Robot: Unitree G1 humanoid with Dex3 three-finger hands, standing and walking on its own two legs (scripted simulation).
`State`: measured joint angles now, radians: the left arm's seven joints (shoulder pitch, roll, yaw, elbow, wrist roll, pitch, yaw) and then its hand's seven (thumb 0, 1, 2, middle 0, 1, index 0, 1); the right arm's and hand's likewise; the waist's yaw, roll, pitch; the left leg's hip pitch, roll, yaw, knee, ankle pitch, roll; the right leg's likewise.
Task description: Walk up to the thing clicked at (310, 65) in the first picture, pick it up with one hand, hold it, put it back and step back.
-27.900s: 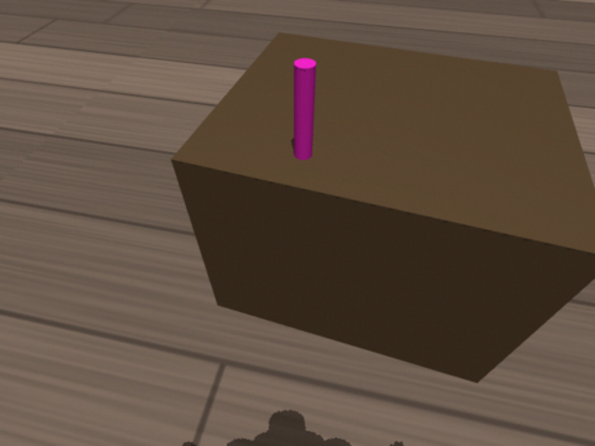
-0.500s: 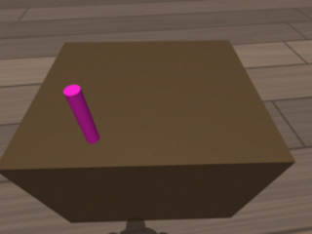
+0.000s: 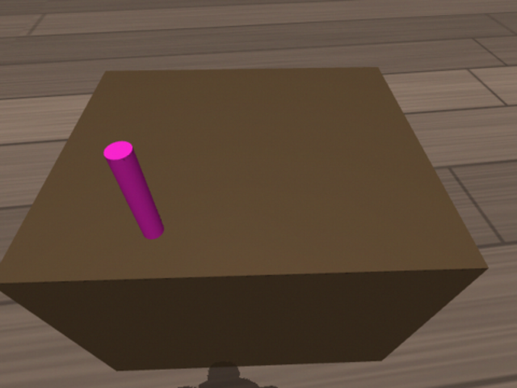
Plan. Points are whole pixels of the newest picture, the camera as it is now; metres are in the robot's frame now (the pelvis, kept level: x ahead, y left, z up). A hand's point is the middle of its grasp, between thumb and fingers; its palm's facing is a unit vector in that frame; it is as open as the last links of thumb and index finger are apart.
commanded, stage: stand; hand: left
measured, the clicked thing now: (138, 196) +0.43 +0.23 +0.03
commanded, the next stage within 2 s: step back in 0.32 s
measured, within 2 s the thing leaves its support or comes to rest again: neither
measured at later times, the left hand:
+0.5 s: hand out of the picture +0.07 +0.27 -0.16, palm faces -0.03 -0.92 -0.39, open 7.4 cm
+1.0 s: hand out of the picture +0.01 +0.29 -0.18, palm faces -0.04 -0.94 -0.35, open 7.4 cm
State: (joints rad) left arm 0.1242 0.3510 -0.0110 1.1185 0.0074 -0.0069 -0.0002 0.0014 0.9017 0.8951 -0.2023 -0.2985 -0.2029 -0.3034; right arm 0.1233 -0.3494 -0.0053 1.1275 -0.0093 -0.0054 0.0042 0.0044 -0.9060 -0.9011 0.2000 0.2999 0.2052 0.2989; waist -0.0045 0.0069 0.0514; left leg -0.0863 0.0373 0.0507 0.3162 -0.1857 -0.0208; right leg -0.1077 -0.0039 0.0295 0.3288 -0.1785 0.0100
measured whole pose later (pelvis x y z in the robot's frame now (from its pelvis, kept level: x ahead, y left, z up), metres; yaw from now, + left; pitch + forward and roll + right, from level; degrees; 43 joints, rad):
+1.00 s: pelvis -0.12 +0.03 -0.02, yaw -1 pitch -2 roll -2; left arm 0.10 0.40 0.06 0.85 0.01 0.07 0.02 0.00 0.90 0.90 -0.20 -0.30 -0.20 -0.30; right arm 0.18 -0.35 -0.04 0.91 -0.03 0.04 -0.01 0.01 -0.90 -0.90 0.20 0.30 0.21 0.30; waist 0.00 -0.05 0.19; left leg -0.23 0.01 0.00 0.58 -0.33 0.03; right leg -0.48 0.14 0.16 1.14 -0.48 0.00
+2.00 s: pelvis -0.38 -0.01 -0.03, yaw -4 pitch -3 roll +0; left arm 0.20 0.37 0.06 0.86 0.03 0.05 -0.01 0.00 0.90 0.89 -0.20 -0.30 -0.20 -0.30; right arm 0.11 -0.41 -0.05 0.83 0.00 0.06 -0.03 0.00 -0.90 -0.90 0.20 0.30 0.21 0.30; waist 0.03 0.04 0.16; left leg -0.49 -0.02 -0.11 0.95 -0.47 0.00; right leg -0.26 0.03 0.05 0.68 -0.38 -0.01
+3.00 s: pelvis -0.65 -0.02 -0.02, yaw +2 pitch -3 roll +1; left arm 0.22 0.42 0.06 0.97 0.03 0.03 -0.01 0.00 0.90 0.90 -0.20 -0.30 -0.20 -0.30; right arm 0.26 -0.37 -0.05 1.00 -0.04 -0.01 0.02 0.01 -0.91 -0.90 0.20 0.30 0.21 0.30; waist 0.01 -0.03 0.07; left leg -0.21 -0.02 -0.02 0.57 -0.31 0.02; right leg -0.37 -0.02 0.03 0.85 -0.46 -0.02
